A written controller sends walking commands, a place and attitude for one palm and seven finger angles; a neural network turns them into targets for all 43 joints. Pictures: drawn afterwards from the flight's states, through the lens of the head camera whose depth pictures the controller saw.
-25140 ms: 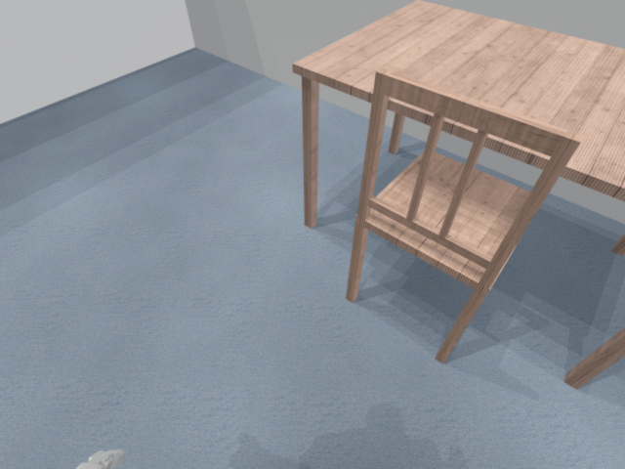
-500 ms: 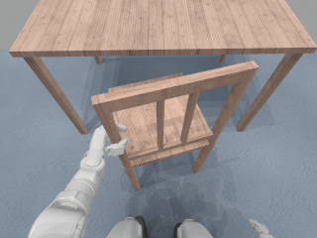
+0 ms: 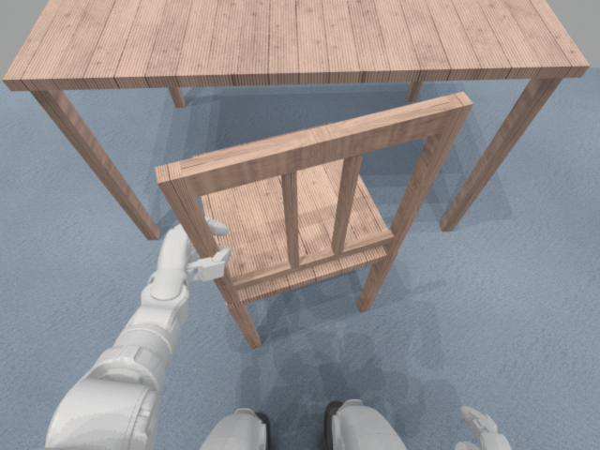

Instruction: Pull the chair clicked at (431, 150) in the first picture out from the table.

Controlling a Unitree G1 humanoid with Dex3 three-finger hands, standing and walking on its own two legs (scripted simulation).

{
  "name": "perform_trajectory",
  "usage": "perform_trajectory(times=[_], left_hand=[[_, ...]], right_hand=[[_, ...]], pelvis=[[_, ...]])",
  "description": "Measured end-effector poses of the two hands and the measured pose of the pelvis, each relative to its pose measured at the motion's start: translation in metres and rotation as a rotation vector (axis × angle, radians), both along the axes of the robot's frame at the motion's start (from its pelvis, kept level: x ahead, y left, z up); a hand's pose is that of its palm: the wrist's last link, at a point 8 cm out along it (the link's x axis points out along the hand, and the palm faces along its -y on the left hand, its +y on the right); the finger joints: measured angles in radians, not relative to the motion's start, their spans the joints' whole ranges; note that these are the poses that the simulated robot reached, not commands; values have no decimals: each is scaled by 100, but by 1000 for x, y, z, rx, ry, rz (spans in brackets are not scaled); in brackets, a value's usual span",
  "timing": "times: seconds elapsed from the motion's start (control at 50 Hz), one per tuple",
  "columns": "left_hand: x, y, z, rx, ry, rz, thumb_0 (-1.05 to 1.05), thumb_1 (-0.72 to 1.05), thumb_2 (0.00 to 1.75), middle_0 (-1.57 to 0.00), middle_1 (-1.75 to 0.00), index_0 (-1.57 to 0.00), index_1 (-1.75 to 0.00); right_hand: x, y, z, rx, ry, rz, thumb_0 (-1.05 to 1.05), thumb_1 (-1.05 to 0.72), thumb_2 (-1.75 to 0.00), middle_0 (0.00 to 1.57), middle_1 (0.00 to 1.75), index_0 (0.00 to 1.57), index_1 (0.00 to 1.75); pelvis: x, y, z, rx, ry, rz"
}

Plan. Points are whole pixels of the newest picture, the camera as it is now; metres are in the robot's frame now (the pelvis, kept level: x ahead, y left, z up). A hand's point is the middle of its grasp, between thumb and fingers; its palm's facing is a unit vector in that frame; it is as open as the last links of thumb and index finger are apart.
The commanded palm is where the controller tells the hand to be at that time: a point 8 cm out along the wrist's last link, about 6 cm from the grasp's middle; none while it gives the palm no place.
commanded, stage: step backward, pulling the chair out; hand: left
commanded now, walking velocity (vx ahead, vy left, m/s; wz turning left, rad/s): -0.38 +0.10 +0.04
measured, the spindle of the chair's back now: (291, 225) +0.44 +0.02 -0.06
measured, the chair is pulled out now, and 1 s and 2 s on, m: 0.16 0.28 0.39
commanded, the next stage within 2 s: none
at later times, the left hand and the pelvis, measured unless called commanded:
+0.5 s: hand (215, 303) +0.31 +0.13 -0.05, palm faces -0.02 -0.98 -0.21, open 6.0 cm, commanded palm +0.32 +0.18 -0.05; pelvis -0.07 +0.00 +0.00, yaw +1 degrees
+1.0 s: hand (210, 352) +0.24 +0.13 -0.06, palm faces +0.00 -0.97 -0.23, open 6.0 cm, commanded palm +0.25 +0.18 -0.06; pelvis -0.13 +0.00 -0.01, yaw +1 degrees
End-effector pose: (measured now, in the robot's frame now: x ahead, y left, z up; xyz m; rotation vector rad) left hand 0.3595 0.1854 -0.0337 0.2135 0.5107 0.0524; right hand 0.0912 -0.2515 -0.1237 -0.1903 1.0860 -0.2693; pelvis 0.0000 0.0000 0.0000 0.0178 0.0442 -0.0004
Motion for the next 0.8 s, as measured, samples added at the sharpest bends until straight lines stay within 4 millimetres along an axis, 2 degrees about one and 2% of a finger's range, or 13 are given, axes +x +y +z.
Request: perform_trajectory(times=[0.12, 0.28, 0.34, 0.48, 0.62, 0.72, 0.8], left_hand=[[-14, -6, 0, -6, 7, 25, 5, 55, 70, -25, -117, -50, -144], [-36, -6, 1, -26, 17, -23, 4, 58, 66, -20, -119, -50, -144], [-46, -5, 1, -23, 15, -37, 3, 58, 66, -20, -119, -50, -144], [-64, -6, 1, -8, 7, -20, 3, 57, 68, -22, -118, -50, -144], [-88, -9, 1, -9, 8, -15, 2, 57, 67, -22, -118, -50, -144], [-105, -8, 1, -3, -4, -45, 1, 57, 66, -21, -119, -50, -144], [-115, -6, 0, 8, -15, -50, 0, 56, 67, -22, -120, -50, -144]], right_hand=[[-27, -6, -1, 1, 31, 1, 1, -91, -90, 21, 30, 20, 30], [-64, -11, 8, -71, 97, 19, 1, -91, -90, 21, 30, 20, 30], [-72, -6, 9, -70, 88, 12, 1, -91, -90, 21, 30, 20, 30], [-81, 5, -4, 3, 55, -15, 1, -91, -90, 21, 30, 20, 30], [-101, 2, 1, -14, 15, -12, 1, -91, -90, 21, 30, 20, 30], [-120, -1, 5, -45, 10, -16, 1, -91, -90, 21, 30, 20, 30], [-129, -1, -1, -35, 9, -22, 1, -91, -90, 21, 30, 20, 30]], pelvis=[[-19, -2, 4, 15, 11, 33], [-46, 13, 5, 25, 26, 52], [-51, 15, 5, 24, 19, 31], [-67, 4, 0, 13, 4, 17], [-91, 8, 1, 19, 2, 27], [-101, 14, 0, 10, -2, -4], [-107, 9, -5, 16, -34, -11]])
